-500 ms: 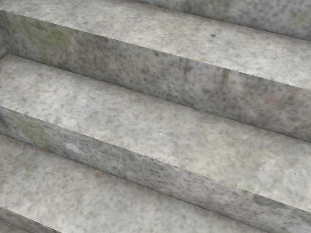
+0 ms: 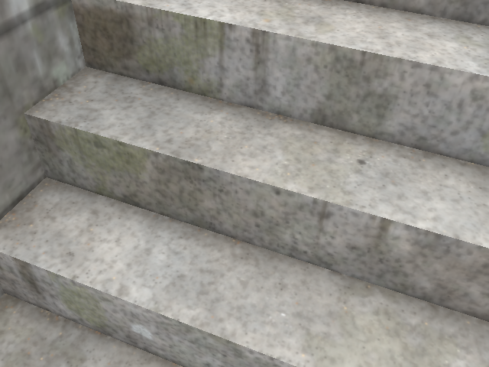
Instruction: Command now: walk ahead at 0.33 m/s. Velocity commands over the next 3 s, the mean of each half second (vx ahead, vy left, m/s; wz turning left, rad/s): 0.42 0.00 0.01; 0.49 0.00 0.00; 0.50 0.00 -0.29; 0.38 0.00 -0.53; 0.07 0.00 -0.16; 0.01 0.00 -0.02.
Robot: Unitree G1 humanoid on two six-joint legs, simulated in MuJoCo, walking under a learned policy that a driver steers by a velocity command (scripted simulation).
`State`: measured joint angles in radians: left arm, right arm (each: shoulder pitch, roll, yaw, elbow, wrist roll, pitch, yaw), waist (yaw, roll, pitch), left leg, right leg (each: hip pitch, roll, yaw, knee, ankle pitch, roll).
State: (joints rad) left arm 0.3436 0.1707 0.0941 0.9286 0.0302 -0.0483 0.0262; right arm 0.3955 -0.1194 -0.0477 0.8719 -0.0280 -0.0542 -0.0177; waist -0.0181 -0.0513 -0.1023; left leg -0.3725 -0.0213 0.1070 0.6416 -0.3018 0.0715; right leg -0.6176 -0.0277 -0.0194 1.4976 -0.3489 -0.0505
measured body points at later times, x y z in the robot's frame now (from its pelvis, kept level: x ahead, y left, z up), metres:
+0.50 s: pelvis +0.14 -0.06 +0.09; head +0.15 -0.05 +0.54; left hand +0.34 +0.12 -0.01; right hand +0.14 -0.28 -0.06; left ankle +0.04 +0.09 -0.58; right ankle +0.23 -0.14 -0.52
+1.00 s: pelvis +0.34 -0.01 +0.22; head +0.36 -0.02 +0.67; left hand +0.24 +0.19 +0.09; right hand +0.58 -0.16 +0.14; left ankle +0.46 +0.12 -0.19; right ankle +0.22 -0.14 -0.52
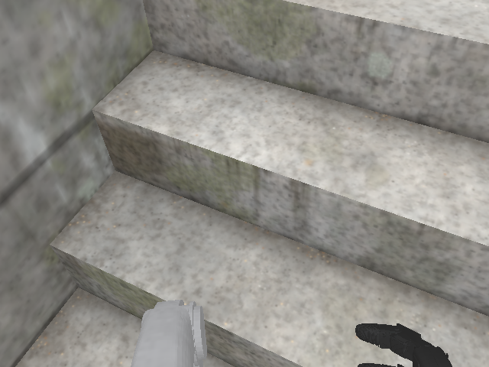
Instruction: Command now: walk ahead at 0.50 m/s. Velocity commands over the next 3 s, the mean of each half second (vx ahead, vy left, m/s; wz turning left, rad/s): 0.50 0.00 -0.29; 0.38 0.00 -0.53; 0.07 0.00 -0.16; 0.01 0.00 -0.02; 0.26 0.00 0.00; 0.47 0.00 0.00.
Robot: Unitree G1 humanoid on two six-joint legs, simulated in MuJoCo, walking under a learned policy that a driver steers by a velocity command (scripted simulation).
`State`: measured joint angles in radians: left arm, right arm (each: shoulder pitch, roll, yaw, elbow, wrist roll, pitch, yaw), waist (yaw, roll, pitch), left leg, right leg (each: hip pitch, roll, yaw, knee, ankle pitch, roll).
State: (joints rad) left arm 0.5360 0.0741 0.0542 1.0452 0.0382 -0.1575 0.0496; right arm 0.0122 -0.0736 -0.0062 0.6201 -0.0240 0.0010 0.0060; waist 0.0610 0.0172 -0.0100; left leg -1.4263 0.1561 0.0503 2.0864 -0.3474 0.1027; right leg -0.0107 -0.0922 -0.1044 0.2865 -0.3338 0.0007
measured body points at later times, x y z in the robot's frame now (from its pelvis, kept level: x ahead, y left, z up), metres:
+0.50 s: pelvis +0.27 +0.10 +0.20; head +0.27 +0.11 +0.65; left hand +0.53 +0.22 +0.14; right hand +0.21 -0.11 +0.05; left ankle +0.26 +0.17 -0.54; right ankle +0.33 -0.03 -0.16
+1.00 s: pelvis +0.48 +0.04 +0.38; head +0.51 +0.01 +0.83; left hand +0.58 +0.27 +0.24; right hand +0.69 -0.22 +0.36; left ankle +0.60 +0.12 -0.02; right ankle +0.45 +0.02 -0.34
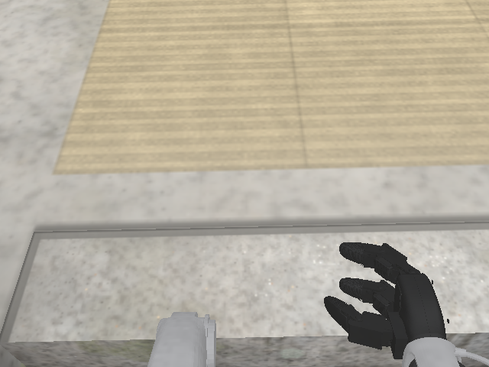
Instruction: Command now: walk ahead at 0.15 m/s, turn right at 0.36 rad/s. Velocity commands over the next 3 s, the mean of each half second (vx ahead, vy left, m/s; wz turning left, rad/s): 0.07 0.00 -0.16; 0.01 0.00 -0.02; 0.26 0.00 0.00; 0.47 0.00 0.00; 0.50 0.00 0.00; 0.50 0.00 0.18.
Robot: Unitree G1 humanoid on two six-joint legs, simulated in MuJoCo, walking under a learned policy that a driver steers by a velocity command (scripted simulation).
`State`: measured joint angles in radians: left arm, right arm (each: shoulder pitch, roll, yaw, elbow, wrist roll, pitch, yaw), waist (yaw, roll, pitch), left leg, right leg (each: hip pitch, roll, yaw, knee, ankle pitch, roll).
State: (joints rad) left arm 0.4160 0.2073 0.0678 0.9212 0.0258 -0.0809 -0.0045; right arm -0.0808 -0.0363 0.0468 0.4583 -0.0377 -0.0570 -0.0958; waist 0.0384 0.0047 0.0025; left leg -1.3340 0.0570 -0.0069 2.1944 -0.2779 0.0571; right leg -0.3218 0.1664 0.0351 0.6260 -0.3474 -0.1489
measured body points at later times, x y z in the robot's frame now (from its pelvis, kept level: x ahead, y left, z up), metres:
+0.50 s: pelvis +0.15 +0.02 +0.17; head +0.17 +0.04 +0.62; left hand +0.30 +0.24 +0.05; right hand +0.19 -0.23 +0.04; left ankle +0.14 +0.11 -0.52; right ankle +0.17 -0.14 -0.33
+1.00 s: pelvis +0.21 -0.01 +0.21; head +0.21 -0.02 +0.66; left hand +0.32 +0.20 +0.09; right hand +0.34 -0.22 +0.09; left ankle +0.24 +0.10 -0.52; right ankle +0.25 -0.10 -0.52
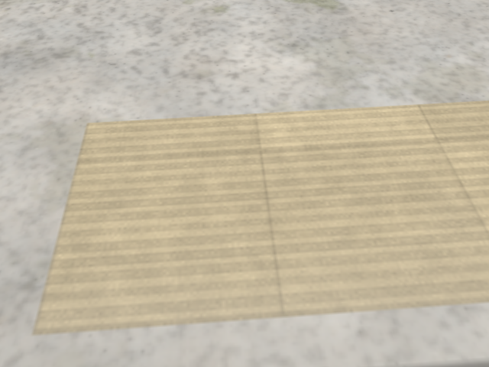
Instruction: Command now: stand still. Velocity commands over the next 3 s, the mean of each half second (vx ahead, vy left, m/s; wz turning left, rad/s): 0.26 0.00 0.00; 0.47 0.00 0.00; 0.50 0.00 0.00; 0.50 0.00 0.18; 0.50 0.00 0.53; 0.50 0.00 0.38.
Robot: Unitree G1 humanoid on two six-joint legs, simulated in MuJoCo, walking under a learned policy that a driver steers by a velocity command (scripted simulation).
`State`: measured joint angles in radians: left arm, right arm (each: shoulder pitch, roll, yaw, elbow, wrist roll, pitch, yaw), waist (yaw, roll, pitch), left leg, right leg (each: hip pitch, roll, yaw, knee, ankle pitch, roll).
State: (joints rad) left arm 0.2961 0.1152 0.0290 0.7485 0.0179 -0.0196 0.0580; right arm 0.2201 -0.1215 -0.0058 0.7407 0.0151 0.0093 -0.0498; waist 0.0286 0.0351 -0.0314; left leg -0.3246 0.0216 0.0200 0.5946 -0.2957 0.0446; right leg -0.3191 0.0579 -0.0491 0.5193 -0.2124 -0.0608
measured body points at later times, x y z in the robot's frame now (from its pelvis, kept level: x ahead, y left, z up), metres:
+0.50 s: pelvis +0.11 -0.03 +0.01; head +0.11 -0.04 +0.46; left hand +0.02 +0.20 -0.13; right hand +0.30 -0.22 -0.09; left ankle +0.08 +0.09 -0.34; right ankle +0.04 -0.10 -0.73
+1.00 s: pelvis +0.36 +0.00 +0.20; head +0.36 -0.01 +0.65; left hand +0.55 +0.21 +0.12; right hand +0.35 -0.26 +0.05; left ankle +0.30 +0.06 -0.53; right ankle +0.50 -0.14 -0.43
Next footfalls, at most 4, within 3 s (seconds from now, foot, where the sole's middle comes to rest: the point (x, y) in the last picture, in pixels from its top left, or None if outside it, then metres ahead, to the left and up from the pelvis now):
0.70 left None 0.34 0.06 -0.57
1.18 right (313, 308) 0.61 -0.11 -0.57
1.68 left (239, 204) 0.95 0.09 -0.57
2.20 right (288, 140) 1.24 -0.07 -0.57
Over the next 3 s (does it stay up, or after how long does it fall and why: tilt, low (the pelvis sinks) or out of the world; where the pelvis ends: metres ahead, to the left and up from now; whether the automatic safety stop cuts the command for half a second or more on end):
stays up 1.42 0.21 0.22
